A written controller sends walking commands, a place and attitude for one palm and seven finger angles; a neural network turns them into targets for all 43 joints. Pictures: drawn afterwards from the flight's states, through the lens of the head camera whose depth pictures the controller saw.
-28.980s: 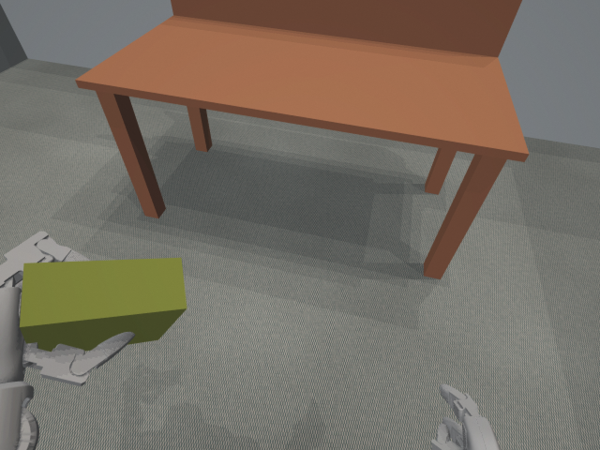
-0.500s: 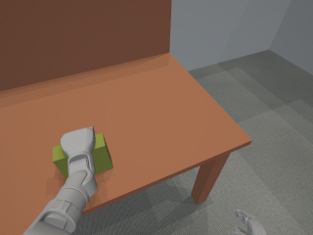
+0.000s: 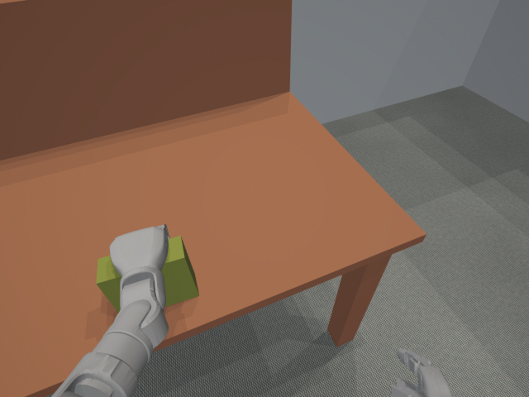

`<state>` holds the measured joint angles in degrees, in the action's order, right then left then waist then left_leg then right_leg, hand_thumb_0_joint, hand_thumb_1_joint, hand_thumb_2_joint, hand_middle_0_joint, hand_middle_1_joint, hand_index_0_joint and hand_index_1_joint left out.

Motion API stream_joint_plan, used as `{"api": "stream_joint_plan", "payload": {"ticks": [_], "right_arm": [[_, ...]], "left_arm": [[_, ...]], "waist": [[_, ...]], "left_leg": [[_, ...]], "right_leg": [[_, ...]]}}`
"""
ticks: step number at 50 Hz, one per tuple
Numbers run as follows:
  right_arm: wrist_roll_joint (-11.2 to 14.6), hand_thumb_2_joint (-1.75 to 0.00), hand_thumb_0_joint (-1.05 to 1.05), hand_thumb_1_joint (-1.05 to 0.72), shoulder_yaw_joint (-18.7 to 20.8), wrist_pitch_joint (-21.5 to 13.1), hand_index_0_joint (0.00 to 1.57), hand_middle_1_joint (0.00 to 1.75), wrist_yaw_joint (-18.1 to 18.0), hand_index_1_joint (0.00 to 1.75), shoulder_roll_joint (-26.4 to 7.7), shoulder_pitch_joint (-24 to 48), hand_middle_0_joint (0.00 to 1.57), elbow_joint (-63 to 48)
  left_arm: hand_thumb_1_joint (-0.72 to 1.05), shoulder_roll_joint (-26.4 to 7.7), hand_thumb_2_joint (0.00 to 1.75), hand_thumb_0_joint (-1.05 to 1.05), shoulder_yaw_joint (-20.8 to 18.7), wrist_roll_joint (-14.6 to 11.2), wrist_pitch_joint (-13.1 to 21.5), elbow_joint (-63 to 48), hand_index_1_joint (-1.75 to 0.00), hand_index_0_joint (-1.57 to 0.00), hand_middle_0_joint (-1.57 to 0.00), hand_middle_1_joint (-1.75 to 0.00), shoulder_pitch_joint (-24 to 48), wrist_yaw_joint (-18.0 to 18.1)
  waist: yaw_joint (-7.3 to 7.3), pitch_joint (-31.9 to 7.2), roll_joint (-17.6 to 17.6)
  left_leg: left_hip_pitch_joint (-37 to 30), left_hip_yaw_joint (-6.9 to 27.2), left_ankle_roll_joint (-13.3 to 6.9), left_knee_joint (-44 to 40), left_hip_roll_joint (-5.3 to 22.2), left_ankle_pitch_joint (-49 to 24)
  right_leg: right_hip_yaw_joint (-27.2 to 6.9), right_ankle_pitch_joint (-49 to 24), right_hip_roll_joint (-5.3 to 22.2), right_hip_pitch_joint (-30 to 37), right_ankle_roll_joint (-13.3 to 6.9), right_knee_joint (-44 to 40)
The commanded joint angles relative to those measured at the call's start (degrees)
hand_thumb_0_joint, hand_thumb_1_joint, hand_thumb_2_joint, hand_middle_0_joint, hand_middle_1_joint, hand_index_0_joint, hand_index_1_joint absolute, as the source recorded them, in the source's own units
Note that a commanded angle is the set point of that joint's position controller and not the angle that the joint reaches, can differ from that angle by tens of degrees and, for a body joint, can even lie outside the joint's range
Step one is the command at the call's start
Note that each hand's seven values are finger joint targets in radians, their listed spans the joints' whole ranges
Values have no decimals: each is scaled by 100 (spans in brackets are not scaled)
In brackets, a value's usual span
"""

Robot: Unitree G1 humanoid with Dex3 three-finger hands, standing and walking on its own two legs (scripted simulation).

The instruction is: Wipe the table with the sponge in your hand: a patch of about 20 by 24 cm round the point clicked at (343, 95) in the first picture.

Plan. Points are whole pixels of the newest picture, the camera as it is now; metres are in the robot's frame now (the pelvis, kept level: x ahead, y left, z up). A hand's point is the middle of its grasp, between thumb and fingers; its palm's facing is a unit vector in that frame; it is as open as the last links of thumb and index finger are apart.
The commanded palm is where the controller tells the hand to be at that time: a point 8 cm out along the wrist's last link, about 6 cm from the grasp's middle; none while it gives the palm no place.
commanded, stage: slide across to the third lane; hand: left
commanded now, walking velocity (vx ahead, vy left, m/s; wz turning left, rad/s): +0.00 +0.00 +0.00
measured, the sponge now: (155, 284) +0.31 +0.24 -0.05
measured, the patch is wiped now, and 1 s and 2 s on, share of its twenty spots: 0.80 0.85 1.00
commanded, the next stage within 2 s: wipe forward along the third lane in 0.42 s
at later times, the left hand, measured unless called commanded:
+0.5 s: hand (186, 253) +0.35 +0.18 +0.00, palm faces -0.09 -0.02 -1.00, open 9.5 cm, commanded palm +0.33 +0.16 +0.05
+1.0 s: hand (191, 234) +0.40 +0.18 +0.00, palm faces -0.11 -0.01 -0.99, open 9.5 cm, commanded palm +0.38 +0.18 +0.03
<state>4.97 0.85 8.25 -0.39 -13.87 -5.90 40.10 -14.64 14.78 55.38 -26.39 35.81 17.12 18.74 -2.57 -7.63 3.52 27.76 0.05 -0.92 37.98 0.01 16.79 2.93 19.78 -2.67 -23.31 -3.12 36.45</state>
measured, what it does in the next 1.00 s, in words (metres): stands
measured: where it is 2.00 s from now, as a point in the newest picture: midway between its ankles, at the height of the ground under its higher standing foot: outside the picture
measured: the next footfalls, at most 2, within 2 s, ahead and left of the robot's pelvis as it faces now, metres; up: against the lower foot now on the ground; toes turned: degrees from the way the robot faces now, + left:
none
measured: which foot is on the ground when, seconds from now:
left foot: down 0.00-1.00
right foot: down 0.00-1.00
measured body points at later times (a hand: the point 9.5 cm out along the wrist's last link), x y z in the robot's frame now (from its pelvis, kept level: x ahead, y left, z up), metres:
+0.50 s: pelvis -0.01 -0.01 +0.00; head +0.00 -0.03 +0.45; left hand +0.35 +0.18 +0.05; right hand +0.15 -0.24 -0.13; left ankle +0.02 +0.11 -0.72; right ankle -0.02 -0.09 -0.72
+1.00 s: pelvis -0.01 -0.02 -0.01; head +0.02 -0.03 +0.44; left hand +0.40 +0.18 +0.05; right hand +0.10 -0.27 -0.14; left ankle +0.02 +0.11 -0.72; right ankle -0.02 -0.09 -0.72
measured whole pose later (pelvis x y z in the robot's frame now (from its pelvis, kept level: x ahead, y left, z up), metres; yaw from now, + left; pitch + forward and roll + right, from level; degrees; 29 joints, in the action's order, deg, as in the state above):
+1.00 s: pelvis -0.01 -0.02 -0.01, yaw -1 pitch +12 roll +0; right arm 3.6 1.2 6.5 -0.2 -13.7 -9.0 44.9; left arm -11.5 10.5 54.8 -25.4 65.1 41.9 24.0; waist 2.2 -9.0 2.3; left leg 36.1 -0.2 0.2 39.2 1.6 15.4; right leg 2.7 18.5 -4.1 -32.5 -4.2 38.5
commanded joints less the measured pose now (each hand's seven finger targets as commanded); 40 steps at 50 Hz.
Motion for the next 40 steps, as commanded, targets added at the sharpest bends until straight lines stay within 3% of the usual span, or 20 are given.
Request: {"api": "stream_joint_plan", "payload": {"ticks": [1, 4, 6, 9, 10, 11, 14, 16, 17, 20, 21, 24, 25, 26, 29, 31, 35, 36, 37, 40], "right_arm": [[-10, -90, 0, -90, 238, -327, 20, 30, -10, 30, -633, 764, 20, -749], [-28, -90, 0, -90, 246, -356, 20, 30, 21, 30, -609, 722, 20, -682], [-25, -90, 0, -90, 253, -364, 20, 30, 45, 30, -612, 747, 20, -632], [-33, -90, 0, -90, 256, -354, 20, 30, 76, 30, -587, 729, 20, -597], [-36, -90, 0, -90, 249, -341, 20, 30, 76, 30, -586, 749, 20, -554], [-36, -90, 0, -90, 251, -345, 20, 30, 78, 30, -586, 771, 20, -532], [-43, -90, 0, -90, 239, -340, 20, 30, 66, 30, -549, 734, 20, -477], [-56, -90, 0, -90, 219, -336, 20, 30, 46, 30, -561, 757, 20, -421], [-61, -90, 0, -90, 216, -341, 20, 30, 37, 30, -539, 714, 20, -422], [-78, -90, 0, -90, 222, -341, 20, 30, 36, 30, -520, 629, 20, -362], [-85, -90, 0, -90, 232, -329, 20, 30, 41, 30, -537, 622, 20, -356], [-94, -90, 0, -90, 246, -335, 20, 30, 92, 30, -503, 554, 20, -375], [-94, -90, 0, -90, 250, -331, 20, 30, 97, 30, -511, 536, 20, -363], [-106, -90, 0, -90, 258, -323, 20, 30, 83, 30, -536, 571, 20, -346], [-96, -90, 0, -90, 234, -311, 20, 30, 64, 30, -533, 515, 20, -301], [-121, -90, 0, -90, 248, -304, 20, 30, 39, 30, -573, 486, 20, -238], [-114, -90, 0, -90, 240, -304, 20, 30, 6, 30, -589, 336, 20, -221], [-125, -90, 0, -90, 255, -306, 20, 30, -5, 30, -605, 339, 20, -193], [-129, -90, 0, -90, 240, -312, 20, 30, -8, 30, -606, 255, 20, -203], [-125, -90, 0, -90, 243, -314, 20, 30, -12, 30, -630, 176, 20, -180]], "left_arm": [[10, 51, 130, 0, 123, -39, 257, -584, -160, -120, -120, -160, 1794, 39], [10, 385, 130, 0, 412, -48, 293, -300, -160, -120, -120, -160, 1915, 118], [10, 291, 130, 0, 219, -100, 301, -163, -160, -120, -120, -160, 2032, 181], [10, 482, 130, 0, 377, -122, 250, 87, -160, -120, -120, -160, 2187, 280], [10, 424, 130, 0, 324, -82, 223, 208, -160, -120, -120, -160, 2360, 321], [10, 355, 130, 0, 154, -121, 203, 256, -160, -120, -120, -160, 2426, 360], [10, 461, 130, 0, 279, -130, 127, 569, -160, -120, -120, -160, 2811, 456], [10, 149, 130, 0, -80, -152, 77, 752, -160, -120, -120, -160, 3015, 511], [10, 315, 130, 0, 113, -164, 81, 763, -160, -120, -120, -160, 3187, 524], [10, 361, 130, 0, 141, -109, 64, 1013, -160, -120, -120, -160, 3406, 558], [10, 195, 130, 0, -92, -119, 61, 1083, -160, -120, -120, -160, 3299, 566], [10, 626, 130, 0, 280, -158, 76, 1137, -160, -120, -120, -160, 3337, 584], [10, 520, 130, 0, 181, -191, 69, 1173, -160, -120, -120, -160, 3378, 602], [10, 213, 130, 0, -176, -218, 63, 1225, -160, -120, -120, -160, 3269, 632], [10, 328, 130, 0, 9, -156, 15, 1448, -160, -120, -120, -160, 3489, 679], [10, -73, 130, 0, -377, -105, 3, 1551, -160, -120, -120, -160, 3573, 717], [10, -75, 130, 0, -224, 16, 13, 1733, -160, -120, -120, -160, 3728, 683], [10, -241, 130, 0, -430, 26, 7, 1835, -160, -120, -120, -160, 3670, 679], [10, -142, 130, 0, -278, 34, 3, 1882, -160, -120, -120, -160, 3732, 663], [10, -223, 130, 0, -312, 66, -8, 2126, -160, -120, -120, -160, 3825, 664]], "waist": [[214, -1043, -534], [281, -953, -684], [178, -1049, -636], [218, -1043, -740], [237, -1001, -778], [155, -1096, -740], [268, -987, -761], [196, -1068, -774], [305, -1093, -707], [327, -1234, -711], [228, -1314, -694], [332, -1345, -670], [315, -1380, -728], [208, -1424, -776], [364, -1180, -899], [267, -1302, -834], [427, -1255, -846], [368, -1273, -814], [452, -1210, -732], [500, -1225, -829]], "left_leg": [[-1070, 219, -139, -382, -67, -898], [-1038, 195, -141, -361, -51, -846], [-1013, 221, -118, -423, -44, -807], [-960, 174, -122, -413, -56, -770], [-924, 170, -112, -423, -52, -731], [-926, 170, -107, -464, -49, -751], [-839, 112, -113, -479, -62, -538], [-761, 106, -105, -515, -68, -498], [-784, 50, -119, -477, -68, -504], [-763, 24, -116, -435, -70, -568], [-722, 51, -103, -465, -73, -614], [-768, -12, -116, -403, -55, -743], [-722, -17, -114, -413, -61, -728], [-668, -3, -108, -438, -58, -722], [-510, -53, -114, -454, -68, -585], [-498, -40, -115, -452, -69, -645], [-318, -87, -126, -383, -82, -559], [-296, -86, -129, -379, -80, -578], [-266, -116, -134, -358, -82, -561], [-121, -119, -130, -291, -70, -496]], "right_leg": [[-323, -1441, 2, -3, -88, -657], [-251, -1407, 12, -107, -73, -639], [-266, -1331, -6, -83, -93, -643], [-235, -1329, 16, -56, -63, -644], [-249, -1307, 27, -83, -52, -664], [-280, -1310, 5, -35, -65, -676], [-266, -1073, 40, -91, -13, -728], [-342, -1074, 36, -8, -7, -783], [-333, -1120, 68, 8, 30, -750], [-363, -1259, 80, 39, 38, -756], [-396, -1296, 58, 112, 13, -760], [-352, -1553, 83, 110, 38, -720], [-372, -1586, 93, 180, 51, -742], [-431, -1589, 78, 265, 43, -779], [-417, -1515, 119, 168, 93, -789], [-476, -1584, 102, 215, 67, -792], [-517, -1594, 150, 152, 108, -763], [-556, -1596, 135, 150, 98, -781], [-516, -1598, 150, 105, 117, -748], [-532, -1536, 159, -4, 130, -726]]}}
